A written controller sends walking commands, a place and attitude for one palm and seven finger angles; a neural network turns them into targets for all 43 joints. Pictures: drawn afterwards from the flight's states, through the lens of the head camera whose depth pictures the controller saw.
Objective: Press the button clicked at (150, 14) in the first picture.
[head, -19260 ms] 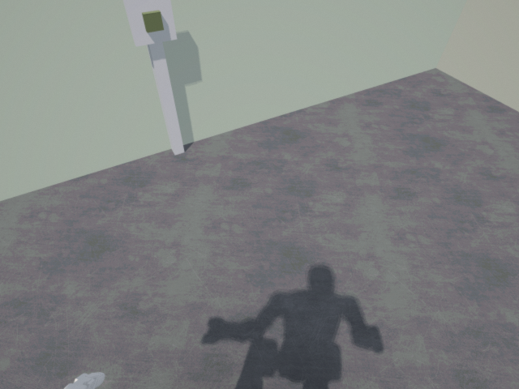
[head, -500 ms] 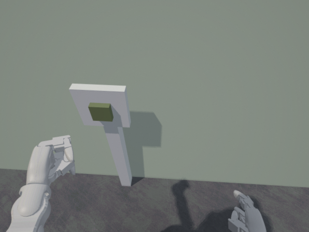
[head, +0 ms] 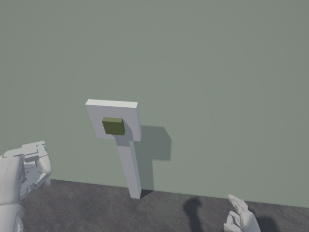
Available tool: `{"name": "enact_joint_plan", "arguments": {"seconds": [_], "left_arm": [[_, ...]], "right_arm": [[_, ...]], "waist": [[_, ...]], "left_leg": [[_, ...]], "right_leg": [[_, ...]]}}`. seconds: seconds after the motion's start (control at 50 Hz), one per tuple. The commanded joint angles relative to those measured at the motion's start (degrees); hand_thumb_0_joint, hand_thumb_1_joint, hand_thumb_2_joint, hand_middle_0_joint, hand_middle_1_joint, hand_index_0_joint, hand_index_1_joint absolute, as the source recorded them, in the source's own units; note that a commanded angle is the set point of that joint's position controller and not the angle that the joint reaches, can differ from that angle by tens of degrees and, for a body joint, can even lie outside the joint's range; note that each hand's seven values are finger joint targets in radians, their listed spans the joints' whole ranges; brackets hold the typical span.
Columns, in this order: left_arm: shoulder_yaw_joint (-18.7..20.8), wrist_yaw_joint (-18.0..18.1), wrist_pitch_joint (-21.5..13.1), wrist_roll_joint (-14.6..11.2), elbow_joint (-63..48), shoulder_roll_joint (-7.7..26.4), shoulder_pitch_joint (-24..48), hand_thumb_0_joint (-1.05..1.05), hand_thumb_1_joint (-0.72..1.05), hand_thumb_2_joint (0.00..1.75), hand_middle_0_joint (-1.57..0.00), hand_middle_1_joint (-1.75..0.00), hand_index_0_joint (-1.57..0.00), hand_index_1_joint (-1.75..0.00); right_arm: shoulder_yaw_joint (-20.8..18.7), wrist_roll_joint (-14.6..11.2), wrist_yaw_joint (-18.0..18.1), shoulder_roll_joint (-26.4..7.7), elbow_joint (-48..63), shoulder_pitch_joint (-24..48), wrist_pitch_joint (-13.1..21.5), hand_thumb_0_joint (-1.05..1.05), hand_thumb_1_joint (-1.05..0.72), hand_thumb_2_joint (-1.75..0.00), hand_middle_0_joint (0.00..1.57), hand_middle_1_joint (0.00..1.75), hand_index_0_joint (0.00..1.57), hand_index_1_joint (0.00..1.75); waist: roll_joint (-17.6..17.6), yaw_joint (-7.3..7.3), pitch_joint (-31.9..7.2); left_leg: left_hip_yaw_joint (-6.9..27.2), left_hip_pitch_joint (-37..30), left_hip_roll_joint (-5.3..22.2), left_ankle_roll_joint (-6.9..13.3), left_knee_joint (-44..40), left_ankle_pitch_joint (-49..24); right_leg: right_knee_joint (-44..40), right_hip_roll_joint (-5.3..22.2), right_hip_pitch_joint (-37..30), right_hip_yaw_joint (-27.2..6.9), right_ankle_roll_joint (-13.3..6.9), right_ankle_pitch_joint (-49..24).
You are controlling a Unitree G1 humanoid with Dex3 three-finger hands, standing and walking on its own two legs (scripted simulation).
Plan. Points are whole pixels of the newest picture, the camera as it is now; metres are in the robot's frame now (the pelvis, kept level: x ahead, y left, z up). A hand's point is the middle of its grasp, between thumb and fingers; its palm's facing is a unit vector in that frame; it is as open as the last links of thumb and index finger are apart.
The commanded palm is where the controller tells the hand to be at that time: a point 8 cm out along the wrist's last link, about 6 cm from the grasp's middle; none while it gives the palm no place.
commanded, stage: draw the hand back to the body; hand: left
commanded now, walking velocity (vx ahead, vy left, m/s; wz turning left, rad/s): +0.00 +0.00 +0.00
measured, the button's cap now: (114, 125) +0.47 +0.22 -0.02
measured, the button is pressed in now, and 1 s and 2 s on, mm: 0 0 0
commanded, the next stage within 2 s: step back with the hand held close in 0.32 s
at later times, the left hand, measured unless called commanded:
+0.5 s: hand (36, 180) +0.15 +0.23 +0.17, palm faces +0.43 -0.82 -0.38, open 3.1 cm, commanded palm +0.11 +0.27 +0.18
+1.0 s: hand (15, 206) +0.11 +0.25 +0.16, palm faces +0.35 -0.81 -0.47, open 3.1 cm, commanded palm +0.06 +0.29 +0.18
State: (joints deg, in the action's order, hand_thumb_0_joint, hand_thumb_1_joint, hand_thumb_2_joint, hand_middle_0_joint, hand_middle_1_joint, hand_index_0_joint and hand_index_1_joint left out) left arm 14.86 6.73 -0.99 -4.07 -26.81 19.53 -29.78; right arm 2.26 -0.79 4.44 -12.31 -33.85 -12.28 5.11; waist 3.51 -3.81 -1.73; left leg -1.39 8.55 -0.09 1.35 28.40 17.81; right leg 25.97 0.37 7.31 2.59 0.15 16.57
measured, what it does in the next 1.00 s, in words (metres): shifts its weight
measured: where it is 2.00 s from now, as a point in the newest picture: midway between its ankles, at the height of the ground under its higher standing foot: outside the picture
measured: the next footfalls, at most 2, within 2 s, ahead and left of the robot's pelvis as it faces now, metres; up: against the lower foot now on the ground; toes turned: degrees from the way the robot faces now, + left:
right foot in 1.64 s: -0.27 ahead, -0.10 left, +0.00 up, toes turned -2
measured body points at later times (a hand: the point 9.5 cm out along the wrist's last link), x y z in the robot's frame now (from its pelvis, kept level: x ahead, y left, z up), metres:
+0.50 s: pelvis -0.02 -0.01 +0.00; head -0.05 -0.03 +0.45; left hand +0.13 +0.28 +0.19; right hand +0.16 -0.23 -0.07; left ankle -0.03 +0.10 -0.74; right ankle -0.03 -0.12 -0.74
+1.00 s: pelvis -0.08 +0.01 -0.01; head -0.07 +0.02 +0.44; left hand +0.09 +0.29 +0.18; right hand +0.10 -0.23 -0.08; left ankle -0.03 +0.10 -0.74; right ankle -0.03 -0.12 -0.74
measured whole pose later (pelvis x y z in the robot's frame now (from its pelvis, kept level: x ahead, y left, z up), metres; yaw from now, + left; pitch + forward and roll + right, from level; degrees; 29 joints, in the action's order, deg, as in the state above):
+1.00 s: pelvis -0.08 +0.01 -0.01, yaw -1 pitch -1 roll -1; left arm 21.2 8.0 -10.2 -2.3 -32.4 22.1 -36.4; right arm -0.4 -0.8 4.4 -12.5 -30.6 -10.6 -0.1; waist 0.9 -0.1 0.9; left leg -3.1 18.4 -0.4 2.8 31.1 12.2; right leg 28.7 0.9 17.6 1.1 1.2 10.3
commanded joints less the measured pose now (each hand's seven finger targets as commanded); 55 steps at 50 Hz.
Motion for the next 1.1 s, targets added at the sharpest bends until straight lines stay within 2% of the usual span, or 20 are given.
{"name": "enact_joint_plan", "arguments": {"seconds": [0.0, 0.02, 0.06, 0.12, 0.2, 0.28, 0.32, 0.4, 0.42, 0.44, 0.46, 0.48, 0.56, 0.66, 0.72, 0.78, 0.88, 0.98, 1.02, 1.08], "left_arm": [[8.5, 1.0, -5.3, 0.3, -17.4, 9.8, 2.9, 0.0, 0.9, 0.9, -1.3, -1.5, -1.3, -1.5], [9.2, 1.0, -5.6, 0.4, -18.0, 10.4, 2.3, 0.0, 0.9, 0.9, -1.3, -1.5, -1.3, -1.5], [7.2, 0.7, -5.1, 0.2, -13.1, 7.4, 1.0, 0.0, 0.9, 0.9, -1.3, -1.5, -1.3, -1.5], [7.1, 0.4, -4.7, 0.2, -9.3, 6.4, 1.8, 0.0, 0.9, 0.9, -1.3, -1.5, -1.3, -1.5], [8.0, 0.7, -5.6, 0.4, -11.6, 7.8, 4.5, 0.0, 0.9, 0.9, -1.3, -1.5, -1.3, -1.5], [7.5, 1.1, -6.4, 0.8, -16.0, 8.5, 5.7, 0.0, 0.9, 0.9, -1.3, -1.5, -1.3, -1.5], [8.5, 1.3, -6.4, 0.7, -16.0, 9.7, 4.6, 0.0, 0.9, 0.9, -1.3, -1.5, -1.3, -1.5], [8.4, 1.3, -6.5, 0.5, -13.7, 8.6, 3.6, 0.0, 0.9, 0.9, -1.3, -1.5, -1.3, -1.5], [6.9, 1.0, -6.1, 0.7, -10.5, 7.1, 3.5, 0.0, 0.9, 0.9, -1.3, -1.5, -1.3, -1.5], [13.7, 1.2, -8.3, 0.7, -14.5, 12.6, 8.8, 0.0, 0.9, 0.9, -1.3, -1.5, -1.3, -1.5], [11.1, 0.8, -8.5, 0.9, -8.7, 9.0, 3.7, 0.0, 0.9, 0.9, -1.3, -1.5, -1.3, -1.5], [9.2, 0.6, -8.5, 1.1, -7.4, 7.6, 2.0, 0.0, 0.9, 0.9, -1.3, -1.5, -1.3, -1.5], [8.5, 0.7, -10.2, 1.5, -9.8, 7.4, -1.2, 0.0, 0.9, 0.9, -1.3, -1.5, -1.3, -1.5], [12.3, 1.6, -11.5, 1.4, -17.0, 11.3, -4.4, 0.0, 0.9, 0.9, -1.3, -1.5, -1.3, -1.5], [14.5, 2.0, -12.0, 1.2, -19.2, 13.0, -6.4, 0.0, 0.9, 0.9, -1.3, -1.5, -1.3, -1.5], [13.9, 2.2, -12.2, 1.1, -18.6, 11.7, -8.2, 0.0, 0.9, 0.9, -1.3, -1.5, -1.3, -1.5], [12.7, 2.2, -12.3, 1.3, -15.6, 9.8, -8.7, 0.0, 0.9, 0.9, -1.3, -1.5, -1.3, -1.5], [12.0, 2.4, -13.2, 2.6, -16.2, 9.1, -5.3, 0.0, 0.9, 0.9, -1.3, -1.5, -1.3, -1.5], [13.3, 2.6, -13.7, 3.4, -17.8, 10.4, -3.0, 0.0, 0.9, 0.9, -1.3, -1.5, -1.3, -1.5], [12.7, 2.8, -14.2, 4.1, -18.2, 9.6, -1.0, 0.0, 0.9, 0.9, -1.3, -1.5, -1.3, -1.5]], "right_arm": [[-2.2, 0.2, 0.4, -5.5, 9.7, 7.3, 4.6, 0.0, -0.9, -0.9, 0.2, 0.3, 0.2, 0.3], [-2.3, 0.3, 0.4, -5.6, 9.4, 7.4, 5.0, 0.0, -0.9, -0.9, 0.2, 0.3, 0.2, 0.3], [-2.4, 0.3, 0.4, -5.7, 8.8, 7.0, 4.6, 0.0, -0.9, -0.9, 0.2, 0.3, 0.2, 0.3], [-2.9, 0.3, 0.7, -6.1, 8.5, 7.2, 3.9, 0.0, -0.9, -0.9, 0.2, 0.3, 0.2, 0.3], [-3.0, 0.5, 1.1, -5.9, 8.9, 7.9, 3.6, 0.0, -0.9, -0.9, 0.2, 0.3, 0.2, 0.3], [-2.5, 0.7, 1.1, -5.6, 8.8, 8.4, 5.0, 0.0, -0.9, -0.9, 0.2, 0.3, 0.2, 0.3], [-2.7, 0.6, 1.2, -5.7, 8.6, 8.7, 5.7, 0.0, -0.9, -0.9, 0.2, 0.3, 0.2, 0.3], [-2.6, 0.6, 1.1, -5.5, 8.0, 8.3, 5.8, 0.0, -0.9, -0.9, 0.2, 0.3, 0.2, 0.3], [-2.8, 0.6, 1.1, -5.6, 7.5, 8.3, 5.7, 0.0, -0.9, -0.9, 0.2, 0.3, 0.2, 0.3], [-3.3, 0.8, 0.6, -7.6, 9.7, 7.2, 3.6, 0.0, -0.9, -0.9, 0.2, 0.3, 0.2, 0.3], [-3.2, 0.8, 0.6, -6.7, 8.4, 7.2, 2.3, 0.0, -0.9, -0.9, 0.2, 0.3, 0.2, 0.3], [-3.4, 1.0, 0.4, -6.8, 8.4, 7.6, 1.5, 0.0, -0.9, -0.9, 0.2, 0.3, 0.2, 0.3], [-4.0, 1.1, 0.1, -7.4, 9.5, 7.3, -0.7, 0.0, -0.9, -0.9, 0.2, 0.3, 0.2, 0.3], [-4.6, 0.6, 0.5, -7.2, 12.0, 7.6, -2.4, 0.0, -0.9, -0.9, 0.2, 0.3, 0.2, 0.3], [-5.0, 0.6, 0.7, -7.3, 12.7, 7.7, -2.7, 0.0, -0.9, -0.9, 0.2, 0.3, 0.2, 0.3], [-5.2, 0.3, 0.6, -7.3, 13.0, 7.0, -2.7, 0.0, -0.9, -0.9, 0.2, 0.3, 0.2, 0.3], [-5.4, 0.2, 0.5, -7.8, 12.5, 6.7, -2.5, 0.0, -0.9, -0.9, 0.2, 0.3, 0.2, 0.3], [-5.1, 0.3, 0.8, -8.2, 12.7, 6.7, -1.1, 0.0, -0.9, -0.9, 0.2, 0.3, 0.2, 0.3], [-5.2, 0.7, 1.2, -8.5, 12.7, 7.1, -0.5, 0.0, -0.9, -0.9, 0.2, 0.3, 0.2, 0.3], [-5.2, 0.9, 1.1, -8.1, 12.5, 5.6, 0.3, 0.0, -0.9, -0.9, 0.2, 0.3, 0.2, 0.3]], "waist": [[2.4, -0.11, -4.9], [1.3, -0.31, -4.7], [-1.6, 0.33, -1.0], [-4.2, 0.61, 2.7], [-2.2, 0.11, -0.4], [3.2, -0.16, -2.3], [1.7, -0.36, -1.5], [0.7, -0.22, 0.9], [-1.1, 0.26, 2.7], [-2.3, 2.87, 6.0], [-4.7, 3.19, 5.5], [-4.8, 3.32, 5.8], [-2.8, 3.49, 1.0], [-1.3, 3.14, -7.7], [0.5, 2.96, -9.6], [0.9, 3.18, -8.7], [0.8, 3.54, -5.2], [2.0, 3.8, -0.9], [2.6, 3.62, -0.1], [-1.0, 3.98, 0.1]], "left_leg": [[1.4, -2.7, 1.7, -0.6, -4.0, -23.5], [1.6, -2.5, 1.8, -0.6, -3.9, -23.3], [1.3, -1.5, 1.8, -0.5, -4.7, -20.6], [1.0, -0.3, 1.8, -0.2, -5.8, -14.8], [1.1, -1.5, 1.3, 0.2, -6.3, -12.9], [1.2, -2.4, 0.9, -0.1, -6.1, -13.9], [1.2, -2.2, 1.0, -0.1, -6.2, -13.1], [1.2, -1.3, 1.0, -0.3, -6.9, -11.7], [0.9, -1.1, 1.1, -0.3, -7.0, -10.9], [2.0, 3.6, 2.0, 1.0, -5.4, -6.7], [2.3, 2.7, 1.7, 1.0, -4.3, -5.6], [2.3, 2.4, 1.8, 0.9, -4.1, -5.7], [2.4, 3.0, 2.7, 0.6, -6.2, -10.1], [2.7, 3.4, 3.5, 0.8, -6.0, -19.7], [3.0, 5.0, 4.0, 0.8, -5.2, -22.7], [3.8, 8.2, 4.9, 0.9, -5.5, -21.9], [5.2, 15.1, 6.4, 1.6, -7.5, -12.5], [8.0, 28.9, 8.2, 3.8, -12.3, 11.7], [9.1, 33.5, 8.9, 4.7, -13.3, 17.9], [7.8, 34.8, 7.1, 4.4, -8.8, 20.8]], "right_leg": [[-2.7, 0.1, -1.5, -0.2, -1.0, -18.4], [-3.2, -0.3, -1.7, -0.2, -1.1, -18.3], [-3.6, -0.3, -0.3, 0.0, -0.8, -16.8], [-5.5, -0.6, 1.5, 0.0, -0.7, -12.7], [-5.3, -0.1, -0.3, -0.7, -0.9, -11.1], [-5.1, 0.1, -1.6, -0.9, -1.2, -12.1], [-6.0, -0.2, -1.2, -1.0, -1.2, -11.5], [-6.2, -0.3, -0.5, -0.9, -1.2, -10.0], [-7.2, -0.6, 0.8, -1.0, -1.1, -9.1], [-10.8, 2.4, 5.6, -7.5, -0.8, -8.7], [-12.2, 3.5, 7.1, -8.0, -0.9, -6.6], [-13.1, 3.9, 8.1, -8.5, -1.0, -5.6], [-9.6, 3.3, 4.9, -5.3, -0.4, -9.9], [-3.0, 2.2, -1.8, -3.1, 0.3, -20.4], [-0.3, 1.9, -3.3, -2.9, 0.4, -24.0], [1.9, 1.5, -3.7, -2.9, 0.5, -24.0], [3.7, 0.9, -2.8, -3.5, 0.7, -18.4], [7.4, -0.3, -6.1, -4.3, 1.0, -9.6], [9.1, -1.1, -7.9, -4.5, 1.3, -7.1], [6.3, 0.6, -5.4, -7.5, 0.5, -0.9]]}}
